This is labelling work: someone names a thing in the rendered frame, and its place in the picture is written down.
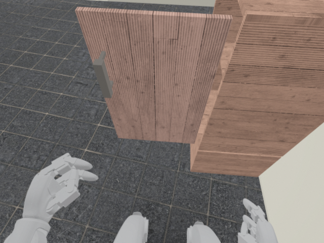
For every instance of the left robot hand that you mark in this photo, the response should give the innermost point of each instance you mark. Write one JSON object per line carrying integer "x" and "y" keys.
{"x": 39, "y": 202}

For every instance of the cupboard door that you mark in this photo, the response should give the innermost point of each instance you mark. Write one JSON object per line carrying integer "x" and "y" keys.
{"x": 162, "y": 64}

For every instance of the robot left forearm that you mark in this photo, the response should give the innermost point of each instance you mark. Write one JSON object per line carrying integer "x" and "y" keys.
{"x": 29, "y": 230}

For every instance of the handle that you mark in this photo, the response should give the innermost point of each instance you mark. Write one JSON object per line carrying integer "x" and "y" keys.
{"x": 102, "y": 76}

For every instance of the right robot hand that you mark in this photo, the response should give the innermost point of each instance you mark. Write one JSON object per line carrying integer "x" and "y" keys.
{"x": 261, "y": 231}

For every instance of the robot left thigh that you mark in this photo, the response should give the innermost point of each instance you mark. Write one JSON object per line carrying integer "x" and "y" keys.
{"x": 133, "y": 230}

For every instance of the robot right thigh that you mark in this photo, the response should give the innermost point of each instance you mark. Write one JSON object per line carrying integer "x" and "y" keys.
{"x": 201, "y": 234}

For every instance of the robot thigh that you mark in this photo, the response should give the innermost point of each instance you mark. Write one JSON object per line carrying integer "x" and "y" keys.
{"x": 133, "y": 230}
{"x": 201, "y": 234}

